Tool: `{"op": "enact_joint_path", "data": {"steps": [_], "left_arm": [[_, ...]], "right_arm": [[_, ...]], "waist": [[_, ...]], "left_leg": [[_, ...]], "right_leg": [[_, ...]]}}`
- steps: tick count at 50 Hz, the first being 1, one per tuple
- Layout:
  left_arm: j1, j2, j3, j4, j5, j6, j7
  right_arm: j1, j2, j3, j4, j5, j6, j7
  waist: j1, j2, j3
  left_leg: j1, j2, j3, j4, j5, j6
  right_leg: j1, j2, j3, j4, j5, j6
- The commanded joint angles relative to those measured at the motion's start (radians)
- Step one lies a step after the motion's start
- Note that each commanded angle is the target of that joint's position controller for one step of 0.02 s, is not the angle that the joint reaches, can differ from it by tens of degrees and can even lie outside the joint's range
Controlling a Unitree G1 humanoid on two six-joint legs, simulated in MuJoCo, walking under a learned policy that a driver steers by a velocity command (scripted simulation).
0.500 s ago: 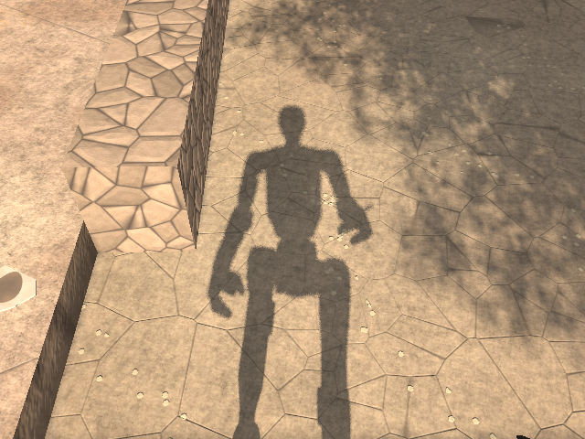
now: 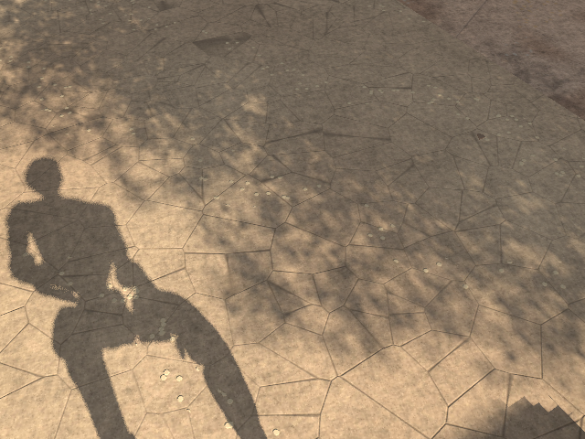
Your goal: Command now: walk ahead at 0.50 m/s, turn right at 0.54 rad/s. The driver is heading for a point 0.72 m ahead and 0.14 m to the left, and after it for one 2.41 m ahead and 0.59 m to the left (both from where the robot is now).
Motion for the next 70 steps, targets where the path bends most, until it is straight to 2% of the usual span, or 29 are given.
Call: {"op": "enact_joint_path", "data": {"steps": [1,5,7,8,9,10,11,12,15,16,21,24,25,26,27,28,30,31,32,34,37,39,49,51,52,54,56,60,70], "left_arm": [[0.017,0.067,0.023,-0.062,0.005,-0.008,0.004],[0.001,0.079,0.041,-0.126,-0.005,-0.022,0.035],[0.279,0.142,0.085,-0.05,-0.028,-0.038,0.059],[0.448,0.202,0.112,0.003,-0.017,-0.046,0.09],[0.569,0.237,0.096,0.021,-0.018,-0.043,0.108],[0.651,0.179,0.082,0.052,0.004,-0.064,0.1],[0.531,0.17,0.076,0.065,-0.03,-0.084,0.1],[0.4,0.078,0.043,0.055,-0.062,-0.078,0.106],[0.183,-0.085,-0.034,-0.029,-0.048,-0.069,0.143],[0.034,0.095,0.049,-0.026,-0.143,-0.055,0.176],[0.123,0.12,0.069,-0.032,-0.155,-0.009,0.235],[0.207,0.069,0.082,-0.017,-0.138,0.031,0.244],[0.215,0.052,0.079,-0.005,-0.138,0.043,0.241],[0.269,0.089,0.081,0.023,-0.072,0.063,0.205],[0.355,0.028,0.075,0.011,-0.09,0.071,0.171],[0.386,0.031,0.056,-0.041,-0.103,0.098,0.166],[0.293,0.071,0.045,-0.044,-0.027,0.104,0.167],[0.184,0.077,0.041,-0.107,-0.1,0.08,0.19],[0.186,0.139,0.063,-0.122,-0.117,0.088,0.206],[0.167,0.177,0.098,-0.1,-0.108,0.099,0.219],[0.054,0.065,0.082,-0.166,-0.059,0.073,0.213],[-0.002,0.017,0.07,-0.186,-0.073,0.059,0.198],[0.048,0.078,0.116,-0.131,-0.115,0.0,0.145],[0.211,0.104,0.137,-0.066,-0.119,-0.008,0.145],[0.289,0.131,0.14,-0.043,-0.111,-0.009,0.146],[0.228,0.241,0.162,-0.06,-0.064,-0.013,0.136],[0.139,0.157,0.138,-0.083,-0.089,-0.018,0.151],[0.156,0.144,0.119,-0.062,-0.075,-0.026,0.147],[0.32,0.158,0.115,0.027,-0.085,-0.024,0.142]], "right_arm": [[-0.046,-0.085,0.002,-0.053,0.001,-0.018,-0.004],[-0.096,-0.199,-0.028,-0.064,0.005,-0.014,0.011],[-0.162,-0.284,-0.06,-0.069,-0.01,-0.013,0.054],[-0.129,-0.219,-0.055,-0.071,-0.024,-0.014,0.082],[-0.008,-0.037,-0.011,-0.097,-0.018,-0.02,0.119],[-0.295,-0.051,-0.018,-0.213,0.074,-0.027,0.131],[-0.426,-0.055,-0.029,-0.283,0.085,-0.032,0.111],[-0.398,-0.096,-0.045,-0.262,0.051,-0.016,0.085],[-0.213,-0.019,-0.018,-0.177,-0.031,0.007,0.075],[-0.243,-0.065,-0.051,-0.197,0.207,0.043,0.037],[-0.273,-0.073,-0.059,-0.226,0.141,0.142,0.055],[-0.312,-0.091,-0.07,-0.226,0.141,0.141,0.085],[-0.203,-0.086,-0.076,-0.185,0.126,0.122,0.092],[0.128,-0.078,-0.079,-0.029,0.035,0.101,0.054],[0.13,-0.194,-0.103,-0.005,0.021,0.085,0.042],[0.084,-0.277,-0.123,-0.059,0.073,0.078,0.047],[-0.104,-0.219,-0.109,-0.164,0.132,0.101,0.005],[-0.291,-0.249,-0.093,-0.247,0.08,0.109,0.006],[-0.371,-0.229,-0.088,-0.259,0.096,0.114,-0.006],[-0.376,-0.156,-0.064,-0.261,0.114,0.121,-0.018],[-0.272,-0.18,-0.076,-0.243,0.123,0.129,-0.055],[-0.241,-0.174,-0.086,-0.251,0.129,0.148,-0.07],[-0.242,-0.189,-0.115,-0.31,0.131,0.167,-0.046],[-0.29,-0.139,-0.102,-0.336,0.133,0.168,-0.046],[-0.241,-0.043,-0.082,-0.321,0.129,0.166,-0.041],[-0.325,-0.114,-0.099,-0.411,0.135,0.125,-0.027],[-0.308,-0.176,-0.117,-0.365,0.118,0.117,-0.024],[-0.246,-0.128,-0.116,-0.313,0.112,0.118,-0.005],[-0.472,-0.06,-0.092,-0.386,0.13,0.098,0.037]], "waist": [[0.058,0.126,0.088],[0.086,0.119,0.094],[0.235,0.071,0.046],[0.294,-0.058,-0.053],[0.239,-0.227,-0.298],[0.357,-0.106,-0.042],[0.291,-0.099,0.096],[0.201,0.002,0.085],[0.07,0.01,0.065],[0.025,-0.091,0.198],[0.053,0.006,0.022],[0.11,0.034,0.035],[0.061,0.044,0.001],[-0.051,0.138,-0.108],[0.037,0.392,-0.098],[0.074,0.318,-0.226],[0.084,-0.015,-0.336],[0.084,-0.015,-0.384],[0.152,0.008,-0.34],[0.164,0.058,-0.171],[0.12,0.119,-0.07],[0.085,0.176,-0.105],[0.107,0.24,-0.015],[0.194,0.16,-0.021],[0.18,-0.043,-0.096],[0.107,-0.218,0.066],[0.093,-0.15,0.111],[0.079,-0.089,0.083],[0.205,-0.081,0.148]], "left_leg": [[-0.041,0.289,-0.121,-0.022,0.322,0.195],[-0.109,0.272,-0.067,0.092,0.546,0.172],[-0.351,0.196,-0.006,0.469,0.67,0.156],[-0.575,0.117,-0.011,0.825,0.379,0.09],[-0.739,-0.042,-0.134,1.145,-0.383,0.031],[-0.969,-0.07,-0.299,1.203,-0.38,0.049],[-1.023,0.009,-0.326,1.142,-0.288,0.068],[-0.949,0.077,-0.324,1.087,-0.223,0.061],[-0.644,0.127,-0.338,0.701,0.332,0.058],[-0.512,-0.014,-0.298,0.586,0.38,0.012],[-0.261,-0.018,-0.279,0.26,0.826,-0.11],[-0.406,0.07,-0.316,0.014,0.835,-0.072],[-0.291,0.067,-0.289,-0.095,0.909,-0.047],[0.08,0.049,-0.238,-0.171,1.071,0.02],[0.388,0.143,-0.268,0.203,1.85,0.035],[0.598,0.362,-0.582,0.354,2.045,0.231],[0.377,0.407,-0.637,0.238,1.338,0.336],[0.198,0.409,-0.813,0.148,0.786,0.336],[0.043,0.374,-0.868,0.018,0.216,0.294],[-0.228,0.23,-0.819,-0.039,-0.198,0.21],[-0.309,0.076,-0.71,-0.026,-0.173,0.196],[-0.239,0.068,-0.705,-0.025,-0.175,0.162],[-0.405,0.093,-0.831,-0.06,-0.437,0.152],[-0.604,-0.007,-0.735,0.101,-0.408,0.08],[-0.73,-0.122,-0.54,0.451,-0.298,0.032],[-1.111,-0.072,-0.494,0.691,-0.145,0.027],[-1.08,-0.028,-0.476,0.805,0.032,-0.013],[-0.911,-0.013,-0.399,0.995,0.237,-0.06],[-0.851,0.04,-0.304,0.573,0.338,-0.058]], "right_leg": [[0.005,-0.009,-0.008,0.049,-0.027,-0.021],[0.288,0.086,-0.132,-0.059,-0.302,-0.025],[0.758,0.209,-0.238,-0.198,-0.209,-0.046],[1.043,0.143,-0.123,-0.261,-0.041,-0.152],[1.269,-0.147,0.332,-0.385,0.205,-0.414],[1.077,-0.232,0.503,-0.535,0.265,-0.391],[0.845,-0.266,0.47,-0.547,0.085,-0.332],[0.689,-0.244,0.363,-0.452,0.011,-0.282],[0.301,-0.101,0.081,-0.44,-0.065,-0.128],[0.065,-0.052,0.004,-0.459,0.073,-0.097],[0.157,-0.051,-0.121,-0.17,-0.233,-0.055],[0.424,-0.099,-0.081,0.061,-0.246,-0.037],[0.436,-0.073,-0.12,0.201,-0.217,-0.031],[0.411,0.037,-0.229,0.556,-0.461,-0.052],[0.026,0.188,-0.275,0.908,-1.036,-0.002],[-0.289,0.168,-0.106,1.104,-0.958,0.002],[-0.275,0.097,0.003,1.11,-0.649,0.016],[-0.242,0.09,0.136,1.109,-0.56,0.066],[-0.205,0.064,0.152,0.849,-0.38,0.081],[-0.117,0.073,0.096,0.708,-0.294,0.096],[-0.08,0.097,0.065,0.319,-0.187,0.161],[-0.013,0.12,0.054,0.04,-0.221,0.173],[0.435,0.163,0.02,-0.445,-0.337,0.058],[0.739,0.074,0.023,-0.64,-0.319,0.02],[0.903,-0.112,0.207,-0.642,-0.49,0.001],[0.788,-0.332,0.642,-0.788,-0.903,-0.158],[0.699,-0.245,0.477,-0.81,-0.791,-0.108],[0.521,-0.124,0.166,-0.811,-0.488,-0.062],[0.702,-0.171,-0.068,-0.793,-0.161,-0.079]]}}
